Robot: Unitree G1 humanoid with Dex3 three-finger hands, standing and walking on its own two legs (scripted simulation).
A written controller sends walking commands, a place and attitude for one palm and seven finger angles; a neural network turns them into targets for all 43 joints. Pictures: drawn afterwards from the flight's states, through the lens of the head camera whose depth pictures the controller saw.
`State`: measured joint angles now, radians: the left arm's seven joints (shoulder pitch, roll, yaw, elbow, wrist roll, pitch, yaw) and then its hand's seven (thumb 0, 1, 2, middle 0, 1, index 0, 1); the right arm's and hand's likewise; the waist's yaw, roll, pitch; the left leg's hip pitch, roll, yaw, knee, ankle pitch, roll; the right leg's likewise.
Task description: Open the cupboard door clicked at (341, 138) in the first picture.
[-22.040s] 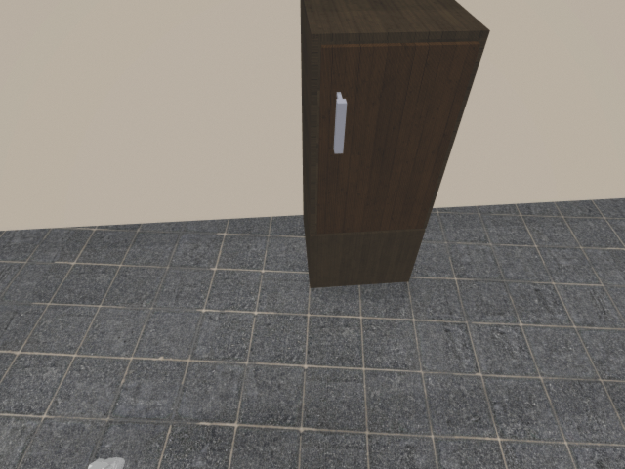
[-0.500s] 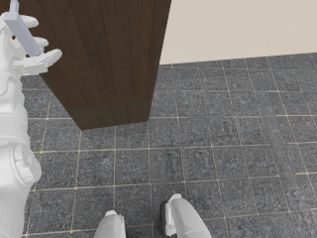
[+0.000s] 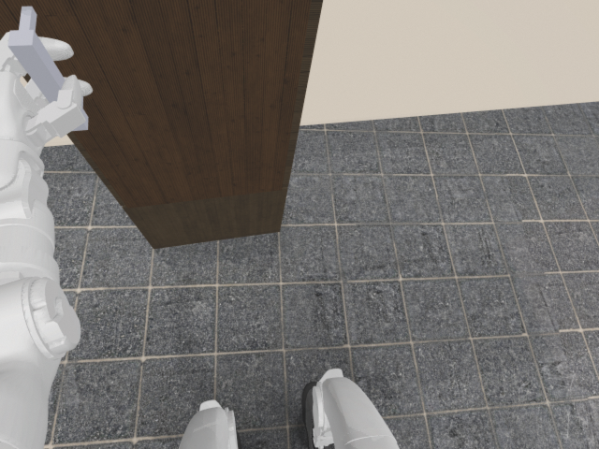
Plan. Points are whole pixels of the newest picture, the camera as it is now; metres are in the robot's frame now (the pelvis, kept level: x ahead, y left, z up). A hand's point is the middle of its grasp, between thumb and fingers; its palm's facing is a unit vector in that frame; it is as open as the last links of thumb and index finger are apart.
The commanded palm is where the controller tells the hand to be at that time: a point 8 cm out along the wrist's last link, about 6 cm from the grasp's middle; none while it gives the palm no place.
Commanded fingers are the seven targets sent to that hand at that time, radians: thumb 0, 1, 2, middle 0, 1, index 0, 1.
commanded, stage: pull the door open along its arc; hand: left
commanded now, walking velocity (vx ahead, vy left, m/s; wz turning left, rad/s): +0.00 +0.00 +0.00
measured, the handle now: (55, 74) +0.58 +0.24 +0.06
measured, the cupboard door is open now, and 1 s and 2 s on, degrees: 0 51 50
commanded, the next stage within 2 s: open thumb and fingers to let go in 0.84 s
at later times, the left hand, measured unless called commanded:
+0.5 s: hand (121, 191) +0.41 +0.16 +0.07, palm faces +0.30 -0.95 +0.05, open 6.1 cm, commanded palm +0.34 +0.20 +0.06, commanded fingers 0.00 0.90 0.90 -0.40 -1.35 -0.40 -1.35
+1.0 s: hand (238, 265) +0.32 +0.04 +0.07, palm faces +0.39 -0.92 -0.06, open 6.5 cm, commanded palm +0.27 +0.09 +0.06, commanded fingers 0.00 0.62 0.78 -0.38 -1.32 -0.38 -1.32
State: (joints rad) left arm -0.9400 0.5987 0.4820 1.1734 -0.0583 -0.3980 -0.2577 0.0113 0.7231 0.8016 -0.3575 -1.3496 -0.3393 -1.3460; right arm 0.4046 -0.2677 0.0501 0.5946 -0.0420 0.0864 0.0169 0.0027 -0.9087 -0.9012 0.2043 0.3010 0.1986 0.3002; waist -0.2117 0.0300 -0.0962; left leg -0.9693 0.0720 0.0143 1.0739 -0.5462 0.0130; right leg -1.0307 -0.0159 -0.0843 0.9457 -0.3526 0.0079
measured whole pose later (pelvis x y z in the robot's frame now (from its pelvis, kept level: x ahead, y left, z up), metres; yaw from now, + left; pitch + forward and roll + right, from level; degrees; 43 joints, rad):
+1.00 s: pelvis +0.03 -0.04 +0.02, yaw +4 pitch +13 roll +0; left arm 0.08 -0.09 -0.27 0.15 0.14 -0.25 0.62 0.01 0.63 0.74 -0.33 -1.29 -0.34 -1.31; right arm 0.13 -0.16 0.00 0.57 -0.09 -0.01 0.03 0.01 -0.91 -0.90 0.20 0.30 0.20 0.30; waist -0.01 0.03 -0.13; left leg -0.62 0.05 -0.02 0.92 -0.53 -0.05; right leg -0.73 -0.04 -0.11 0.93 -0.44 -0.04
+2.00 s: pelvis -0.02 -0.02 +0.01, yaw +4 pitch +12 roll +1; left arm -0.12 0.00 -0.18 0.36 0.08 -0.39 0.26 -0.01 -0.49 0.30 -0.21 -0.40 -0.13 -0.40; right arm 0.21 -0.19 0.01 0.59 -0.07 -0.08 -0.01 0.01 -0.91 -0.90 0.20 0.30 0.20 0.30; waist 0.00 0.03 -0.11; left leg -0.70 0.01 0.00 0.98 -0.49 -0.01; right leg -0.80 -0.07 -0.08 0.97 -0.37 -0.02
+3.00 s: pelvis +0.00 -0.03 +0.00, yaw +4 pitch +14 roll +0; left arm 0.46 0.12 -0.06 -0.21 -0.11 -0.33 -0.08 -0.01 -0.50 0.30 -0.15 -0.30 -0.15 -0.30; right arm 0.25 -0.23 0.01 0.43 -0.01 -0.14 -0.03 0.01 -0.91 -0.90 0.20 0.30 0.20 0.30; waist 0.01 0.04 -0.13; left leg -0.76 0.03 -0.02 1.10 -0.58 -0.02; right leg -0.85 -0.06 -0.10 1.08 -0.46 -0.02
